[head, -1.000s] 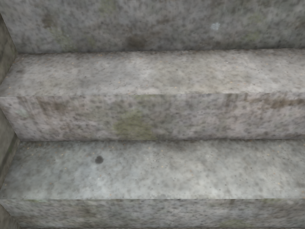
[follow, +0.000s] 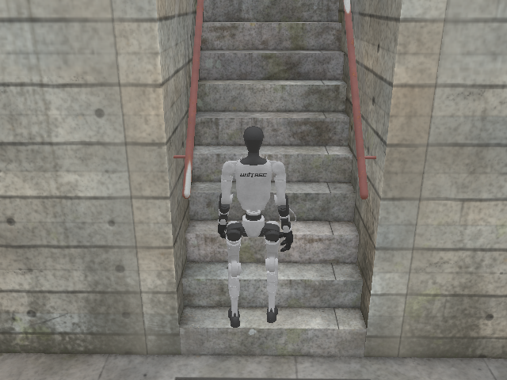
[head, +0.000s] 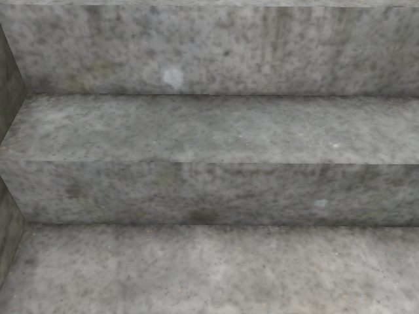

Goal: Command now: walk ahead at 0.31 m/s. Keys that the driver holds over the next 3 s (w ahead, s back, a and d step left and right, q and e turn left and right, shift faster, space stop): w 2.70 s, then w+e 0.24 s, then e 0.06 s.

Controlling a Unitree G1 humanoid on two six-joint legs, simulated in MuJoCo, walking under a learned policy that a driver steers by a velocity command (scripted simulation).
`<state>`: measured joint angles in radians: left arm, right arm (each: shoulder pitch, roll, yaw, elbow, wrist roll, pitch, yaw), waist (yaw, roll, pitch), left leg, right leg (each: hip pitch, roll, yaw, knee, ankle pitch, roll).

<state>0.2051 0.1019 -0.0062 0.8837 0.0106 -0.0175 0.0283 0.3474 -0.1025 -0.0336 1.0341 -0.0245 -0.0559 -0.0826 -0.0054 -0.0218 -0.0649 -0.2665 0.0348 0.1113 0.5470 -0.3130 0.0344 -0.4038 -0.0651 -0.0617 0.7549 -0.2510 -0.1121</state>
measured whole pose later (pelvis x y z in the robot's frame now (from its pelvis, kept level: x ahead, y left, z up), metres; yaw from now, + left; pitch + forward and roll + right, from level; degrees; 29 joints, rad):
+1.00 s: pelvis +0.28 -0.04 +0.25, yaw -3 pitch +5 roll -4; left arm -0.09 0.01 -0.05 0.59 0.00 0.02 -0.02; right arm 0.56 -0.07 -0.05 1.03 0.01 -0.12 -0.09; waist -0.10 0.03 0.05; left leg 0.02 0.12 0.06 0.13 -0.20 0.03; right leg -1.30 -0.11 -0.16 1.74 -0.45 -0.16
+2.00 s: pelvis +0.62 +0.01 +0.64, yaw +0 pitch +1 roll -1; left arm 0.10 0.02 0.00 0.73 0.01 -0.08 0.03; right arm 0.41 -0.14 -0.04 1.12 -0.01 -0.11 -0.02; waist 0.01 -0.01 -0.05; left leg -0.42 0.03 0.16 0.79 -0.39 0.08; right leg -1.29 0.09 0.08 2.25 -0.02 -0.13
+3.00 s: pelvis +0.97 +0.07 +0.91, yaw -4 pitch +5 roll +2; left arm 0.46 0.16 0.12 1.00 0.00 -0.12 0.04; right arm -0.08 -0.09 0.02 0.58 0.03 -0.01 -0.04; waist 0.10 -0.04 0.02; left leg -1.08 0.12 0.06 1.58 -0.63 0.03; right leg -0.12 -0.17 -0.04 0.18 -0.06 -0.04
